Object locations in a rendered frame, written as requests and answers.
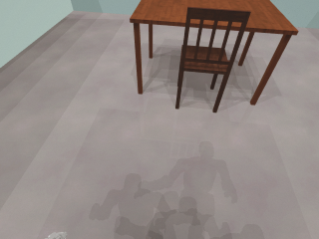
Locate chair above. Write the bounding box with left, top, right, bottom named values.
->
left=175, top=7, right=251, bottom=113

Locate table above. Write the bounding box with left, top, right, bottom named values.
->
left=130, top=0, right=299, bottom=106

